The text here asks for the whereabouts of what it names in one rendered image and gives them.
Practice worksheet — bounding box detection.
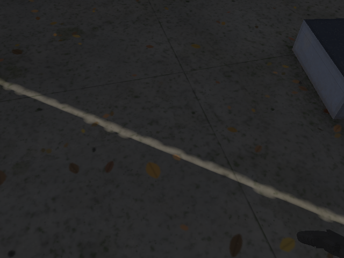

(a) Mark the right robot hand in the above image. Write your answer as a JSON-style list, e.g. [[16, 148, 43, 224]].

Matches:
[[297, 230, 344, 258]]

